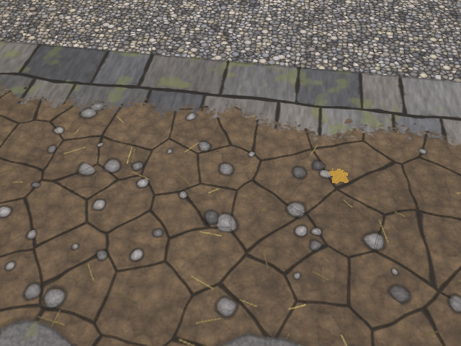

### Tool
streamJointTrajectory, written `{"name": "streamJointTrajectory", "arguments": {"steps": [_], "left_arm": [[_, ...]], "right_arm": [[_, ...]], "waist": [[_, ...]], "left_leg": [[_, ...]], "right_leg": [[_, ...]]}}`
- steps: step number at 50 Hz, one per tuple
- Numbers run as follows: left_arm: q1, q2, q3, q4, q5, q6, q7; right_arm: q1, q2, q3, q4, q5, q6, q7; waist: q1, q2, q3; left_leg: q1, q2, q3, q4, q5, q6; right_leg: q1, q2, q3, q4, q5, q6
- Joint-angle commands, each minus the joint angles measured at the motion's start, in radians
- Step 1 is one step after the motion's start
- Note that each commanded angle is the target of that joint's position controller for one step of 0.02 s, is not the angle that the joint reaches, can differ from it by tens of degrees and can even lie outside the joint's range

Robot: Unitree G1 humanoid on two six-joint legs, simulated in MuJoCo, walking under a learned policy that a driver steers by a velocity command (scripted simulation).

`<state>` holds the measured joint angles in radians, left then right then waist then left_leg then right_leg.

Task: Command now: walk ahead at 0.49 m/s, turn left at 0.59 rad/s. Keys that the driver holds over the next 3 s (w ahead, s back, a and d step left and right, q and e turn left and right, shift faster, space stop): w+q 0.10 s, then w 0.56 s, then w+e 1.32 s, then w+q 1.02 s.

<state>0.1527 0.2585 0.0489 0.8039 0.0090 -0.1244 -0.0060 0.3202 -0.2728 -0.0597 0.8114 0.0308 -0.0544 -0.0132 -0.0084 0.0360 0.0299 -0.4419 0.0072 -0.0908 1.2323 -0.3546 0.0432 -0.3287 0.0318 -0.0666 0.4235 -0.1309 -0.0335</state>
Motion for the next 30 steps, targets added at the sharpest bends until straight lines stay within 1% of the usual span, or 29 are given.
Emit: {"name": "streamJointTrajectory", "arguments": {"steps": [1,2,3,5,7,10,12,14,15,16,17,18,19,20,21,22,23,24,25,26,27,28,30], "left_arm": [[0.031,0.085,0.024,-0.02,0.0,-0.014,-0.005],[0.035,0.096,0.029,-0.01,-0.006,-0.019,-0.006],[0.041,0.113,0.035,-0.002,-0.008,-0.022,-0.007],[0.055,0.138,0.044,0.01,-0.006,-0.019,-0.004],[0.078,0.15,0.046,0.023,-0.006,-0.013,-0.004],[0.108,0.167,0.044,0.038,-0.017,0.0,-0.006],[0.146,0.188,0.046,0.055,-0.03,0.01,-0.007],[0.175,0.204,0.049,0.076,-0.04,0.024,-0.008],[0.181,0.211,0.05,0.084,-0.044,0.032,-0.007],[0.175,0.22,0.051,0.088,-0.047,0.04,-0.005],[0.155,0.225,0.049,0.089,-0.048,0.047,-0.003],[0.168,0.199,0.038,0.091,-0.04,0.051,0.001],[0.167,0.147,0.014,0.06,-0.01,0.046,0.004],[0.267,0.029,-0.021,0.037,-0.007,0.02,-0.007],[0.2,0.137,0.003,0.051,-0.042,-0.002,-0.014],[0.123,0.161,0.013,0.019,-0.064,-0.009,-0.017],[0.09,0.147,0.01,0.015,-0.05,-0.009,-0.01],[0.078,0.141,0.015,0.017,-0.03,-0.002,-0.006],[0.103,0.132,0.017,0.023,-0.028,0.011,-0.007],[0.12,0.113,0.015,0.029,-0.028,0.024,-0.009],[0.127,0.097,0.014,0.031,-0.026,0.036,-0.008],[0.115,0.09,0.013,0.027,-0.022,0.045,-0.005],[0.05,0.082,0.012,0.004,-0.013,0.051,-0.001]], "right_arm": [[0.033,-0.034,-0.015,-0.082,0.004,0.006,0.005],[0.014,-0.025,-0.012,-0.098,0.002,0.013,0.005],[-0.014,-0.025,-0.011,-0.117,-0.003,0.017,0.004],[-0.057,-0.032,-0.01,-0.145,-0.009,0.017,0.006],[-0.101,-0.025,-0.004,-0.159,-0.009,0.007,0.015],[-0.209,-0.012,0.009,-0.188,-0.012,-0.008,0.035],[-0.276,-0.015,0.013,-0.214,-0.009,-0.011,0.046],[-0.315,-0.03,0.011,-0.24,-0.007,-0.012,0.054],[-0.317,-0.041,0.008,-0.248,-0.009,-0.013,0.057],[-0.292,-0.057,0.001,-0.248,-0.012,-0.014,0.058],[-0.203,-0.082,-0.016,-0.226,-0.017,-0.017,0.057],[-0.039,-0.136,-0.047,-0.171,-0.019,-0.015,0.049],[0.15,-0.231,-0.079,-0.137,-0.022,-0.008,0.031],[0.155,-0.315,-0.084,-0.135,-0.026,-0.009,0.03],[0.162,-0.213,-0.058,-0.142,-0.025,-0.019,0.036],[0.104,-0.175,-0.044,-0.14,-0.028,-0.026,0.039],[0.028,-0.143,-0.035,-0.149,-0.024,-0.028,0.042],[-0.03,-0.111,-0.027,-0.155,-0.027,-0.03,0.045],[-0.059,-0.086,-0.02,-0.158,-0.033,-0.034,0.047],[-0.065,-0.083,-0.021,-0.153,-0.033,-0.041,0.047],[-0.062,-0.09,-0.023,-0.143,-0.03,-0.05,0.045],[-0.055,-0.099,-0.026,-0.132,-0.029,-0.056,0.043],[-0.025,-0.111,-0.031,-0.108,-0.03,-0.058,0.032]], "waist": [[0.0,-0.113,-0.049],[-0.001,-0.108,-0.03],[0.0,-0.097,-0.017],[0.006,-0.081,-0.011],[0.021,-0.071,-0.01],[0.057,-0.069,0.014],[0.08,-0.076,0.032],[0.082,-0.091,0.048],[0.073,-0.101,0.046],[0.047,-0.116,0.029],[-0.017,-0.118,-0.026],[-0.088,-0.099,-0.125],[-0.159,0.032,-0.264],[-0.062,0.272,-0.369],[-0.111,0.138,-0.372],[-0.094,0.111,-0.239],[-0.06,0.042,-0.176],[-0.028,0.03,-0.13],[0.006,0.043,-0.119],[0.022,0.045,-0.115],[0.032,0.034,-0.104],[0.038,0.024,-0.083],[0.027,0.009,-0.043]], "left_leg": [[-0.179,0.122,-0.025,-0.004,0.057,-0.002],[-0.2,0.132,-0.021,-0.032,0.068,-0.004],[-0.228,0.139,-0.022,-0.064,0.093,-0.008],[-0.278,0.146,-0.026,-0.139,0.17,-0.018],[-0.273,0.137,-0.02,-0.259,0.268,-0.015],[-0.213,0.108,0.05,-0.455,0.364,-0.009],[-0.195,0.095,0.083,-0.535,0.346,-0.004],[-0.197,0.083,0.097,-0.591,0.271,0.014],[-0.184,0.071,0.109,-0.615,0.222,0.028],[-0.129,0.049,0.129,-0.645,0.187,0.045],[0.015,0.01,0.162,-0.698,0.21,0.067],[0.256,-0.032,0.182,-0.712,0.24,0.093],[0.569,0.151,-0.061,-0.693,0.285,0.157],[0.804,0.375,-0.571,-0.847,0.11,0.315],[0.782,0.383,-0.629,-0.917,0.087,0.299],[0.678,0.35,-0.463,-0.914,0.185,0.258],[0.547,0.303,-0.336,-0.92,0.29,0.229],[0.435,0.263,-0.249,-0.948,0.355,0.213],[0.366,0.237,-0.198,-0.984,0.375,0.204],[0.329,0.228,-0.174,-1.017,0.389,0.21],[0.308,0.224,-0.146,-1.041,0.42,0.218],[0.296,0.22,-0.117,-1.06,0.443,0.221],[0.303,0.215,-0.077,-1.086,0.463,0.22]], "right_leg": [[0.165,-0.283,0.26,-0.268,0.021,-0.169],[0.151,-0.288,0.225,-0.287,0.05,-0.178],[0.151,-0.296,0.197,-0.3,0.083,-0.187],[0.179,-0.306,0.141,-0.308,0.133,-0.194],[0.2,-0.288,0.084,-0.306,0.167,-0.186],[0.206,-0.262,0.009,-0.295,0.165,-0.164],[0.24,-0.279,0.006,-0.285,0.13,-0.157],[0.306,-0.314,0.019,-0.258,0.138,-0.146],[0.338,-0.329,0.021,-0.232,0.178,-0.139],[0.355,-0.333,0.013,-0.182,0.28,-0.128],[0.345,-0.31,-0.023,-0.062,0.444,-0.105],[0.276,-0.259,-0.07,0.139,0.547,-0.075],[0.04,-0.204,-0.105,0.482,0.276,-0.024],[-0.325,-0.025,-0.014,0.804,-0.425,0.024],[-0.422,-0.058,0.136,0.92,-0.442,0.008],[-0.485,-0.103,0.123,0.924,-0.353,-0.007],[-0.449,-0.148,0.114,0.868,-0.261,-0.009],[-0.4,-0.175,0.116,0.806,-0.202,-0.004],[-0.337,-0.195,0.127,0.773,-0.16,-0.002],[-0.302,-0.194,0.124,0.75,-0.133,0.005],[-0.296,-0.193,0.12,0.726,-0.115,0.013],[-0.311,-0.192,0.119,0.692,-0.086,0.021],[-0.371,-0.191,0.12,0.593,-0.004,0.037]]}}
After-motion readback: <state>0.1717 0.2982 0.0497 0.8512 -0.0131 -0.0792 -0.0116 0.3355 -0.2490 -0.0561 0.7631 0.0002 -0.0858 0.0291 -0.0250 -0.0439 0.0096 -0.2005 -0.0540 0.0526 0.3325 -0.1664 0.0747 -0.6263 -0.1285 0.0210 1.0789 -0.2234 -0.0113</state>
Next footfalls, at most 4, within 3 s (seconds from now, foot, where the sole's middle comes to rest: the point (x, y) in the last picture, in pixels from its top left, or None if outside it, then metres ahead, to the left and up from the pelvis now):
0.36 left None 0.34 0.19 -0.77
0.94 right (240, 273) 0.68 0.00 -0.77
1.42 left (191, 197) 0.98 0.17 -0.77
1.96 right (289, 163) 1.12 -0.19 -0.77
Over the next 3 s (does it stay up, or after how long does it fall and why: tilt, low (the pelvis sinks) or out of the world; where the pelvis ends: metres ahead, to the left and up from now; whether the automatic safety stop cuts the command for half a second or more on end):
stays up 1.58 -0.33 -0.01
